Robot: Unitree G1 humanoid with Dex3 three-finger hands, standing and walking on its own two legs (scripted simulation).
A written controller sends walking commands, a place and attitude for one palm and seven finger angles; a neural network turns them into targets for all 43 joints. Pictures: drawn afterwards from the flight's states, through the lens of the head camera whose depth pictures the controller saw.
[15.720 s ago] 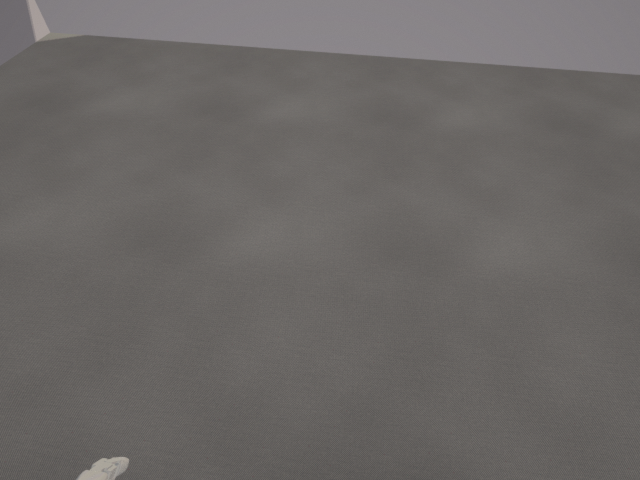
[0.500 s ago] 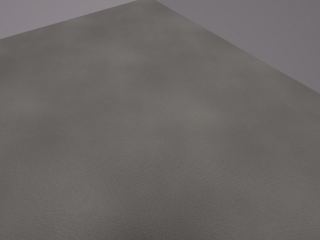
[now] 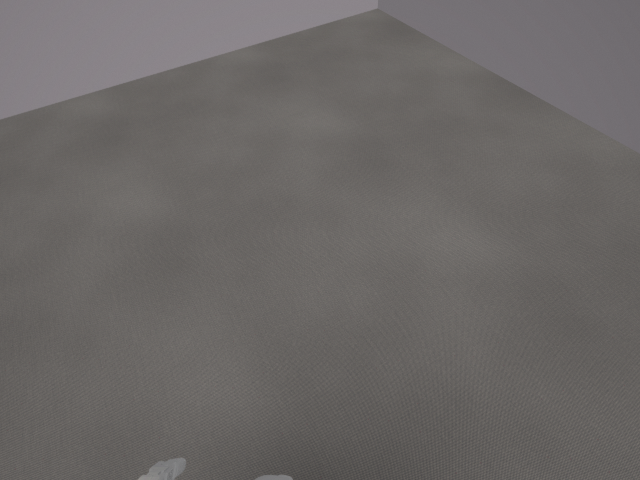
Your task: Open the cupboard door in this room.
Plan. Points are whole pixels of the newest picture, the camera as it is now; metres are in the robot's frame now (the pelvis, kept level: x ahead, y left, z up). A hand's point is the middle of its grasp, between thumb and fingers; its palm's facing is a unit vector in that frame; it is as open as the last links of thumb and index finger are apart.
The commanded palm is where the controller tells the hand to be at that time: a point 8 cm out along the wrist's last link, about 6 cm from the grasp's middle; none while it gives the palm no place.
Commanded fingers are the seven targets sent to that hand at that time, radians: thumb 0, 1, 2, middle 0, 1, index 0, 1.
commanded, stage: turn or walk to find it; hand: left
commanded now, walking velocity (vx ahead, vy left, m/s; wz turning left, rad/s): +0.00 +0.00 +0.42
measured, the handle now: out of the picture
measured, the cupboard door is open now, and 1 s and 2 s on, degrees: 0 0 0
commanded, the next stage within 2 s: none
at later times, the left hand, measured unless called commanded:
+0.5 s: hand out of the picture -0.07 +0.24 -0.18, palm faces +0.30 -0.92 -0.24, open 7.4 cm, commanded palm none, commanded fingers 0.00 0.90 0.90 -0.20 -0.30 -0.20 -0.30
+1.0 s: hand out of the picture -0.03 +0.21 -0.14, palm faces +0.43 -0.86 -0.27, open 7.4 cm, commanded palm none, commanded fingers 0.00 0.90 0.90 -0.20 -0.30 -0.20 -0.30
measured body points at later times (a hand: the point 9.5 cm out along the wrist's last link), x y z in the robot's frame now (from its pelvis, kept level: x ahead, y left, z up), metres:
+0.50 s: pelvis -0.03 +0.03 +0.00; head +0.00 +0.06 +0.45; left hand -0.09 +0.29 -0.16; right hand +0.13 -0.19 -0.13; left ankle -0.07 +0.13 -0.73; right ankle +0.00 -0.10 -0.71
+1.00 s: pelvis -0.04 -0.01 +0.00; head +0.00 -0.03 +0.45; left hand -0.05 +0.25 -0.12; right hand +0.10 -0.22 -0.16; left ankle -0.10 +0.11 -0.68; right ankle +0.00 -0.10 -0.73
